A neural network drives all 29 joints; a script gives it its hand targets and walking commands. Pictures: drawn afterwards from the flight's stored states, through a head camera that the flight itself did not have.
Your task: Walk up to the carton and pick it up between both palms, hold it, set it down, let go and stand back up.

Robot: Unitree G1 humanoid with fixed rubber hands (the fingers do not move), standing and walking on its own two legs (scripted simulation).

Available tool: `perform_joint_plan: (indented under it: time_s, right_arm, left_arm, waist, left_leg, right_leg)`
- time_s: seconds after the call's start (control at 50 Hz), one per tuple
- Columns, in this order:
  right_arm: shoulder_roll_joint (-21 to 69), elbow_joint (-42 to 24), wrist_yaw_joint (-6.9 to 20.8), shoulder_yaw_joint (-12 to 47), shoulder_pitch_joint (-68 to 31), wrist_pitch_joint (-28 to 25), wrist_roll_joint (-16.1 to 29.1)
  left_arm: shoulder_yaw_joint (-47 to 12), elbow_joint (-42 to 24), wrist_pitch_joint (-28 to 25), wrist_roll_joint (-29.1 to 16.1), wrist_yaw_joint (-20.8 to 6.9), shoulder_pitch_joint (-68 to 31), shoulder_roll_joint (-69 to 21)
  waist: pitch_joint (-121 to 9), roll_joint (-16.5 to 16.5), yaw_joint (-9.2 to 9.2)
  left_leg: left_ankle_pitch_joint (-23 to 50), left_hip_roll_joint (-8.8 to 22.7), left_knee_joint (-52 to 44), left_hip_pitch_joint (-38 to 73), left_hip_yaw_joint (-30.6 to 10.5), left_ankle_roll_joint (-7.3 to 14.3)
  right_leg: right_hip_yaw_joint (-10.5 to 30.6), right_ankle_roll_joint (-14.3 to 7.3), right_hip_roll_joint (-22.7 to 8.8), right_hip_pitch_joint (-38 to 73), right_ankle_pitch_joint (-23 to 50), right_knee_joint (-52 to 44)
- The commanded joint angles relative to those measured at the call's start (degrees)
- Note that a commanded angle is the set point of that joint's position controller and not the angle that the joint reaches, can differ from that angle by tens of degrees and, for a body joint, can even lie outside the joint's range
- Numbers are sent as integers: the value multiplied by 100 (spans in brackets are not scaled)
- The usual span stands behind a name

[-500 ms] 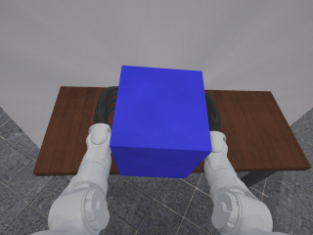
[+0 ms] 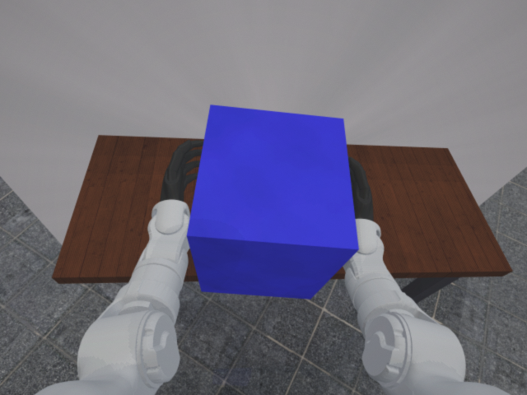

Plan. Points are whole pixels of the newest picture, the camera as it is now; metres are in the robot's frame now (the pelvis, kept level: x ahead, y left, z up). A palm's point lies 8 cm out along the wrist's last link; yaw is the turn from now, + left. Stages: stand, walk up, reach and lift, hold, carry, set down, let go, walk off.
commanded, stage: reach and lift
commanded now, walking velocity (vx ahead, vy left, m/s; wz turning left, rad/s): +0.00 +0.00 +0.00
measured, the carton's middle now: (266, 212) +0.40 +0.02 +0.02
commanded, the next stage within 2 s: none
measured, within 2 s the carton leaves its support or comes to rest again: leaves its support in 0.14 s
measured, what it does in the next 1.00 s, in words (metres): stands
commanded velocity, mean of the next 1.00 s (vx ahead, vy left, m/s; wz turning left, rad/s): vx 0.00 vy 0.00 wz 0.00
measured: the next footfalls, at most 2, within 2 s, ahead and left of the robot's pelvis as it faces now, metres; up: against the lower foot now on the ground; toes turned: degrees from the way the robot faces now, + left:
none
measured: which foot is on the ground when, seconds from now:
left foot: down 0.00-1.00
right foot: down 0.00-1.00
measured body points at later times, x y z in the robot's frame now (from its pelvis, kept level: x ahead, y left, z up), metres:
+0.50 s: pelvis +0.02 +0.00 +0.00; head +0.01 +0.01 +0.45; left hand +0.42 +0.17 +0.12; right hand +0.42 -0.13 +0.13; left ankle +0.02 +0.13 -0.74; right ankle +0.01 -0.12 -0.74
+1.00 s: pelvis +0.00 +0.02 +0.00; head -0.03 +0.05 +0.45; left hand +0.39 +0.17 +0.17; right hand +0.38 -0.13 +0.16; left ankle +0.02 +0.13 -0.74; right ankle +0.01 -0.12 -0.74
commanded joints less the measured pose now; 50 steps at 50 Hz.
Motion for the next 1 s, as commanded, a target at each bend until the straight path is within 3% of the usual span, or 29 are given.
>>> perform_joint_plan:
  time_s: [0.0,0.12,0.26,0.32,0.4,0.42,0.46,0.5,0.58,0.66,0.74,0.82,0.88,0.98]
  right_arm:
    - [3322,-535,884,2389,-3732,-366,-320]
    - [3885,-1418,759,3543,-3779,134,504]
    - [4319,-2578,520,4570,-3550,1151,1412]
    - [4305,-3159,384,4821,-3550,1716,1808]
    - [4047,-3923,219,4910,-3702,2525,2345]
    - [4088,-4046,197,4988,-3898,2699,2460]
    - [3970,-4424,179,5039,-4139,2971,2699]
    - [3868,-4601,150,4900,-4205,3156,2832]
    - [3506,-4363,137,4544,-3941,3457,2959]
    - [3087,-3914,226,3851,-3657,3641,2857]
    - [2917,-4448,298,3876,-3997,3632,2946]
    - [2989,-4965,424,3883,-4538,3584,2913]
    - [3081,-5436,519,4035,-4910,3543,2917]
    - [3107,-5220,584,4099,-4770,3794,2847]
  left_arm:
    - [-2076,-256,-263,-10,-532,-3502,-3289]
    - [-2706,-754,-355,-666,-549,-3802,-3467]
    - [-3440,-1874,117,-1148,-608,-4051,-3508]
    - [-3654,-2468,660,-1247,-653,-4001,-3469]
    - [-3736,-3256,1841,-1270,-767,-3795,-3437]
    - [-3626,-3274,2136,-1266,-834,-3895,-3558]
    - [-3436,-3376,2696,-1203,-963,-3587,-3527]
    - [-3452,-3732,3084,-1143,-1058,-3525,-3552]
    - [-3422,-4083,3733,-879,-1170,-3259,-3506]
    - [-3229,-4091,4219,-559,-1356,-3055,-3447]
    - [-3392,-4323,4567,-565,-1381,-2831,-3589]
    - [-3847,-4730,4630,-860,-1180,-3281,-3870]
    - [-4165,-4796,4620,-1059,-969,-3406,-4055]
    - [-3806,-4390,4820,-896,-862,-2987,-3797]
  waist:
    - [-4105,554,159]
    - [-4426,388,22]
    - [-3988,301,-319]
    - [-3567,270,-424]
    - [-2856,206,-478]
    - [-2755,119,-336]
    - [-2519,27,-283]
    - [-2580,154,-367]
    - [-1834,587,-571]
    - [-812,896,-808]
    - [-810,947,-860]
    - [-1290,945,-987]
    - [-1811,1015,-924]
    - [-1573,475,-719]
  left_leg:
    - [1491,-269,228,1913,330,-104]
    - [1475,-328,423,1801,109,-3]
    - [1357,-465,586,1898,-230,47]
    - [1376,-510,583,2064,-361,48]
    - [1398,-530,482,2514,-435,33]
    - [1382,-536,433,2341,-354,85]
    - [1211,-573,295,2237,-362,163]
    - [1197,-560,239,2456,-378,110]
    - [1572,-551,269,3064,-339,-132]
    - [1025,-530,-2,3202,-272,-260]
    - [1280,-509,81,3403,-272,-344]
    - [1387,-450,162,3632,-313,-406]
    - [1351,-361,241,3822,-420,-388]
    - [678,-345,84,3618,-363,-122]
  right_leg:
    - [-205,65,219,1814,1750,338]
    - [29,254,197,2270,2489,621]
    - [236,374,114,2460,2463,669]
    - [269,386,92,2525,2285,569]
    - [265,399,55,2716,1994,356]
    - [346,446,82,2943,2119,461]
    - [399,498,39,3341,2236,453]
    - [361,473,25,3421,2233,421]
    - [185,396,102,3234,2105,268]
    - [-26,304,129,2917,1073,34]
    - [-185,270,206,2966,964,-11]
    - [-318,198,294,2609,493,-45]
    - [-322,108,319,2296,227,-42]
    - [-230,192,295,2286,-21,-78]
